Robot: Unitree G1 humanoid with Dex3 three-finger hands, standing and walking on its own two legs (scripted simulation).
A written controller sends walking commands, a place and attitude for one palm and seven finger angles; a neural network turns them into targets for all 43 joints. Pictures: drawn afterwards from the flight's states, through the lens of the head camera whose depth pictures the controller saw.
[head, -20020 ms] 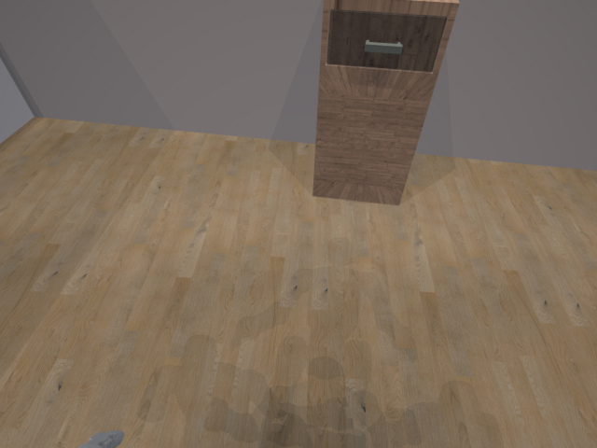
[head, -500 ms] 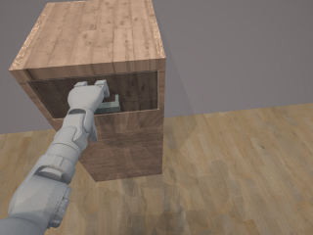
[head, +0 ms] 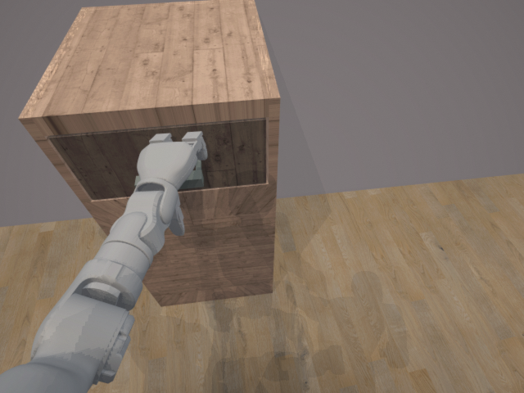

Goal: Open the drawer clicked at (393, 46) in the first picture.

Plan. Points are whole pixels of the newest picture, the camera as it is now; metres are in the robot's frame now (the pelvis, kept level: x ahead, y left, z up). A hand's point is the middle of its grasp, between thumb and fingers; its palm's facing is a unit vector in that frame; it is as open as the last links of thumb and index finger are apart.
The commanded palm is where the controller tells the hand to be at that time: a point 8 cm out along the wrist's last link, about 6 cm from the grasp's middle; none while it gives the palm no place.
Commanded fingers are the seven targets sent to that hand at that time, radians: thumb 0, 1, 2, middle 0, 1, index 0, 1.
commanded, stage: move the hooked fingers above the handle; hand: left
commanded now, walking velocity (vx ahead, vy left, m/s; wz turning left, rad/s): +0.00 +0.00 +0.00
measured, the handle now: (170, 173) +0.52 +0.18 +0.01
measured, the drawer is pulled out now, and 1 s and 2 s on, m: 0.00 0.00 0.00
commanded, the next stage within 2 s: lower the fingers behind the handle in 0.14 s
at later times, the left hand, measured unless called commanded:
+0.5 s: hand (167, 186) +0.45 +0.16 +0.05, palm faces +0.03 -0.08 -1.00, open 13.8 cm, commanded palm +0.43 +0.18 +0.11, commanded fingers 0.00 -0.50 0.30 -0.30 -1.20 -0.30 -1.20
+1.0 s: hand (165, 196) +0.45 +0.17 +0.02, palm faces -0.01 -0.07 -1.00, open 14.0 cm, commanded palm +0.44 +0.18 +0.07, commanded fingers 0.00 -0.50 0.30 -0.30 -1.20 -0.30 -1.20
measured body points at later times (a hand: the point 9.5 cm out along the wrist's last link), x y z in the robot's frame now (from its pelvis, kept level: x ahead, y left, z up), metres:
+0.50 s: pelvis -0.01 +0.00 -0.01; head +0.05 -0.01 +0.44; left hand +0.45 +0.16 +0.10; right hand +0.06 -0.27 -0.13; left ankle -0.02 +0.08 -0.72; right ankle -0.04 -0.09 -0.72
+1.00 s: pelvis -0.01 +0.01 -0.01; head +0.06 +0.00 +0.43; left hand +0.45 +0.17 +0.07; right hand +0.04 -0.26 -0.15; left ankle -0.02 +0.08 -0.72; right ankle -0.04 -0.09 -0.72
